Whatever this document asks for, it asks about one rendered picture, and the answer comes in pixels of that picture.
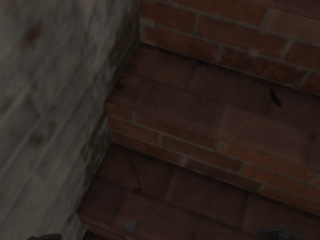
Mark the robot right hand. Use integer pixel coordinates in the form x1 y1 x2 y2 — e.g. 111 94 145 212
256 225 311 240

